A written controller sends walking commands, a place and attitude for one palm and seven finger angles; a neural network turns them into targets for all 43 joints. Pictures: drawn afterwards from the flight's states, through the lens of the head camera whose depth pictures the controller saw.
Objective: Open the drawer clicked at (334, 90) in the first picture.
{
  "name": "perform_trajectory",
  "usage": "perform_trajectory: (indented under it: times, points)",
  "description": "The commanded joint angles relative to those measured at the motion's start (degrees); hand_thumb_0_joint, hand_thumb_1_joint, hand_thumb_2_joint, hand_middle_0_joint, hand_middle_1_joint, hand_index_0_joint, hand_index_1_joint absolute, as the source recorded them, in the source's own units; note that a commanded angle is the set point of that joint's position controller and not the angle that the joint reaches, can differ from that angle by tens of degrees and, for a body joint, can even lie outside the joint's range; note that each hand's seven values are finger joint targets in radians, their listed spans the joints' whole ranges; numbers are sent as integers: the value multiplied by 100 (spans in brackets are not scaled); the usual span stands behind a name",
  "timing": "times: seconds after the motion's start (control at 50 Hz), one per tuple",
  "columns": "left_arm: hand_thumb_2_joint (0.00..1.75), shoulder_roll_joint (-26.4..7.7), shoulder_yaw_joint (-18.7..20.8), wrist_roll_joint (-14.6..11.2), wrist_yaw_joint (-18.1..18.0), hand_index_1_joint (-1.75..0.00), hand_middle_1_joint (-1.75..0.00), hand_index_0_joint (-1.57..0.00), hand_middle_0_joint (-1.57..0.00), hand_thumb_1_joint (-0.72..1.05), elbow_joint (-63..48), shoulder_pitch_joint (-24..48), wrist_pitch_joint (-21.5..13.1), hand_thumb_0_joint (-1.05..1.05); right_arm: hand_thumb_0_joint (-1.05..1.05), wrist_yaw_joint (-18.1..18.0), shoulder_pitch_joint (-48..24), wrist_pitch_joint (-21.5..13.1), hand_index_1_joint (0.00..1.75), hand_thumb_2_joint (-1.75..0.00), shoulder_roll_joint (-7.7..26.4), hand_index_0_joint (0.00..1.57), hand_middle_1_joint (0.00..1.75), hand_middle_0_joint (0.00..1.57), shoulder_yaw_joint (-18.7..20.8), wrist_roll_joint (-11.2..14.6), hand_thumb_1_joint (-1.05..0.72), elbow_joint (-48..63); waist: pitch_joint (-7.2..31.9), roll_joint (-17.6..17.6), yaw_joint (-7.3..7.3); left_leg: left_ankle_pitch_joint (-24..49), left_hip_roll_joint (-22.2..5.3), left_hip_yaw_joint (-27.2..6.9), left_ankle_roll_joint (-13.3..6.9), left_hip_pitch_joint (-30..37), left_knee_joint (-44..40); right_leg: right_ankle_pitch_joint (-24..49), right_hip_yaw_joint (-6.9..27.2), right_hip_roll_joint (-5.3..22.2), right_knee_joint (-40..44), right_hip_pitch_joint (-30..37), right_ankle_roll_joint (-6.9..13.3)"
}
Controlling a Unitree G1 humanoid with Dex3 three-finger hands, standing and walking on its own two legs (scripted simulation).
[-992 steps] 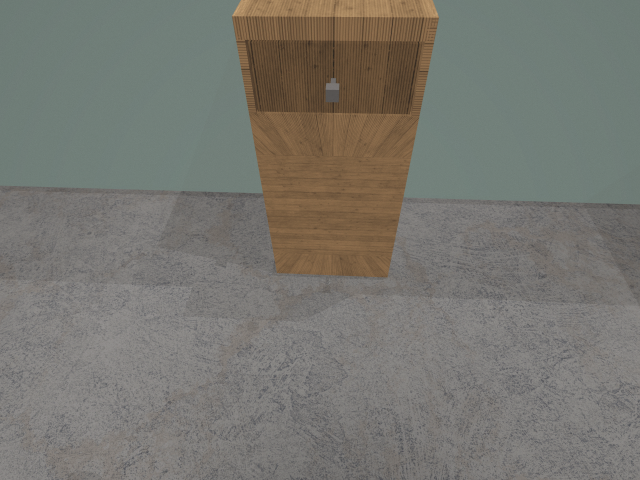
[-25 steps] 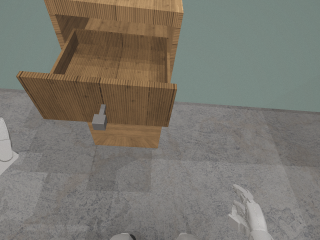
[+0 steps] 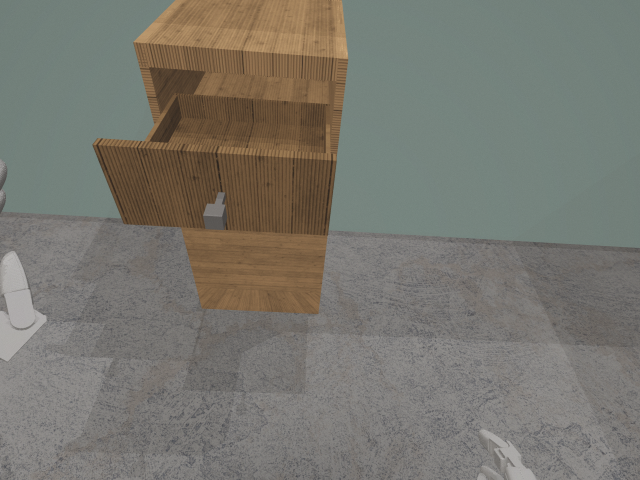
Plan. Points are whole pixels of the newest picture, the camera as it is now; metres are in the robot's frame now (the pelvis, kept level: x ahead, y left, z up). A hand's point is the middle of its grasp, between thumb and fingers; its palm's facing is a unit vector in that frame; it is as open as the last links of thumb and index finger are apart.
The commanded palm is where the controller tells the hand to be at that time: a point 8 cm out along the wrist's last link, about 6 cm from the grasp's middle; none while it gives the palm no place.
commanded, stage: stop stepping back and stand still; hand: left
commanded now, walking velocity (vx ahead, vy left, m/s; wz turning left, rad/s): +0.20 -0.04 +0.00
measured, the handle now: (217, 209) +0.53 +0.18 +0.04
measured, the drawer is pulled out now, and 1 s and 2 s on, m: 0.30 0.30 0.30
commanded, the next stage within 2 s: let the arm hang, fingers relaxed in 0.22 s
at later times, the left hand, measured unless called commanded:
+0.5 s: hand (142, 465) +0.17 +0.22 -0.07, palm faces +0.16 -0.93 -0.33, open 7.4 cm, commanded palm none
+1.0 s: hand out of the picture -0.07 +0.18 -0.16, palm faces +0.12 -0.97 -0.23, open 7.3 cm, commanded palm none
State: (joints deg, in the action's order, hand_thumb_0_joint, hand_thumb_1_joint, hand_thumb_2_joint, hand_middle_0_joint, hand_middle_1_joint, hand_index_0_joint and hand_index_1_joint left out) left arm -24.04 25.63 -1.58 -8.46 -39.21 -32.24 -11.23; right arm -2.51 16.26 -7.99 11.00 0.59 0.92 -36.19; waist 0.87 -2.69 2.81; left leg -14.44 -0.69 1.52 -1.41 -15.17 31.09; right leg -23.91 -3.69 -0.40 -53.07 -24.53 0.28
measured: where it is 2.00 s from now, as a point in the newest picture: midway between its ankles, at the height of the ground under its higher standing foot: outside the picture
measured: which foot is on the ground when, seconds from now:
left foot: down 0.00-1.00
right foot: down 0.00-1.00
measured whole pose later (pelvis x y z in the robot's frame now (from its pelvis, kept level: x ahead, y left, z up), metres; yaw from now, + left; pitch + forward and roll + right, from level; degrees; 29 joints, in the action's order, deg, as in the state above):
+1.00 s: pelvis -0.01 +0.00 +0.01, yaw +5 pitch -3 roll +0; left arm -9.7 1.0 0.5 -1.4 65.1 -18.9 1.8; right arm -1.9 18.2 1.0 7.9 0.2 -0.2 -62.3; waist -4.8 1.7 -0.2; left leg -10.7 0.7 -1.3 -0.5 -12.7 25.9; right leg -12.9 2.0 -0.2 -25.5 -10.3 -0.5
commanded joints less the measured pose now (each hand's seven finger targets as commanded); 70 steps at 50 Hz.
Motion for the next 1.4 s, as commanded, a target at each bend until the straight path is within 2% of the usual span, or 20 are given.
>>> perform_trajectory:
  times: [0.0,0.04,0.08,0.1,0.14,0.24,0.28,0.3,0.36,0.42,0.44,0.46,0.48,0.5,0.54,0.62,0.64,0.74,1.02,1.38]
  points:
    - [90,-1030,753,-67,-152,-30,-30,-20,-20,90,-993,129,-432,0,0,-21,-1002,-239,30,-90,753,20,30,20,156,-21,-90,889,-47,1445,-228,-1755,-1128,-1019,-618,-1258,-1553,-88,-258,-3,1666,1474,13]
    - [90,-982,723,-35,-85,-30,-30,-20,-20,90,-381,80,-373,0,0,-60,-993,-88,30,-90,775,20,30,20,208,5,-90,910,-103,696,-264,-1907,-544,-437,-334,-2011,-335,-73,155,154,2782,2412,204]
    - [90,-1251,900,-180,-18,-30,-30,-20,-20,90,-325,519,-413,0,0,-48,-988,29,30,-90,817,20,30,20,309,39,-90,903,-132,-1071,-182,-1250,174,64,-39,-2212,2698,-763,3106,1975,4414,1611,1014]
    - [90,-1180,861,-145,-33,-30,-30,-20,-20,90,-486,855,-506,0,0,-15,-838,2,30,-90,794,20,30,20,353,17,-90,814,199,-925,-93,-1046,65,-236,21,-2031,3343,-1212,3154,2152,4529,1421,1069]
    - [90,-1053,744,-138,28,-30,-30,-20,-20,90,-489,784,-468,0,0,5,-880,90,30,-90,796,20,30,20,361,3,-90,830,-155,-542,-39,-674,-198,-358,51,-1444,3054,-1600,2436,1860,4422,295,1005]
    - [90,-946,511,-35,-144,-30,-30,-20,-20,90,-1038,521,-486,0,0,-165,-1061,-38,30,-90,651,20,30,20,161,-75,-90,905,-91,-58,-123,-459,-86,265,-128,456,-339,-950,1039,1211,3825,123,630]
    - [90,-837,421,-65,-186,-30,-30,-20,-20,90,-1310,473,-539,0,0,-170,-967,-103,30,-90,790,20,30,20,189,-128,-90,1010,-123,1038,-175,-988,-658,-740,-390,360,-1305,-408,690,536,2737,387,264]
    - [90,952,-2010,539,630,-30,-30,-20,-20,90,4078,348,560,0,0,384,-349,-212,30,-90,1476,20,30,20,498,-223,-90,-499,-591,1655,237,719,-1176,-1731,-615,-243,-564,783,-99,456,648,-809,-93]
    - [90,875,-1965,419,800,-30,-30,-20,-20,90,4335,1025,1148,0,0,248,-207,324,30,-90,1050,20,30,20,318,-343,-90,-140,439,324,9,1702,-1563,-2506,-1147,-142,-740,-886,581,159,-513,-740,-100]
    - [90,803,-2104,385,806,-30,-30,-20,-20,90,5541,1191,1169,0,0,201,-493,501,30,-90,1097,20,30,20,218,-344,-90,-241,575,-63,-383,3129,-980,-1115,-665,-9,-73,46,346,45,1227,583,-91]
    - [90,623,-2101,369,781,-30,-30,-20,-20,90,6065,1152,1180,0,0,187,-643,568,30,-90,947,20,30,20,169,-275,-90,-288,495,-109,-492,2277,-531,-688,-313,-400,164,1384,610,161,2125,1262,-23]
    - [90,205,-2046,389,760,-30,-30,-20,-20,90,6521,1047,1160,0,0,178,-605,617,30,-90,673,20,30,20,140,-189,-90,-342,329,-502,-469,453,61,-246,-7,-963,595,2206,1757,911,2804,1660,206]
    - [90,-128,-2067,375,804,-30,-30,-20,-20,90,6877,1255,1157,0,0,206,-408,699,30,-90,592,20,30,20,147,-148,-90,-439,-8,-272,-284,-1011,236,-80,132,-820,738,1383,2331,1614,3366,994,604]
    - [90,-145,-2122,352,832,-30,-30,-20,-20,90,7175,1519,1186,0,0,223,-429,806,30,-90,576,20,30,20,164,-188,-90,-551,-291,46,-221,-1094,260,-106,116,-471,871,391,2317,1444,3583,348,738]
    - [90,71,-2221,289,783,-30,-30,-20,-20,90,7815,1919,1181,0,0,190,-277,902,30,-90,624,20,30,20,178,-211,-90,-871,-625,-1031,-126,-481,137,-219,68,-206,801,371,1936,955,3766,112,685]
    - [90,635,-2219,224,727,-30,-30,-20,-20,90,8722,1659,1193,0,0,112,58,805,30,-90,454,20,30,20,106,-231,-90,-1506,-269,1561,-159,168,-337,-854,-78,207,-667,513,1053,286,3007,634,344]
    - [90,659,-2213,212,731,-30,-30,-20,-20,90,8905,1493,1197,0,0,81,23,798,30,-90,488,20,30,20,104,-220,-90,-1554,-285,1702,-276,130,-487,-1026,-162,-6,-924,797,862,205,2917,968,287]
    - [90,790,-2329,211,721,-30,-30,-20,-20,90,9641,1234,1170,0,0,24,283,792,30,-90,438,20,30,20,113,-146,-90,-1958,-112,549,-292,253,-440,-885,-142,239,-1051,1286,802,292,3138,1374,264]
    - [90,917,-2375,230,636,-30,-30,-20,-20,90,10273,1106,1179,0,0,30,573,838,30,-90,224,20,30,20,104,-150,-90,-2548,-784,308,-248,-335,-363,-816,-80,160,-1302,675,811,336,3319,1009,226]
    - [90,987,-2335,207,637,-30,-30,-20,-20,90,10193,1326,1111,0,0,20,558,814,30,-90,29,20,30,20,116,-164,-90,-2633,-738,277,-227,311,-291,-579,-18,340,-989,878,993,386,3490,1034,277]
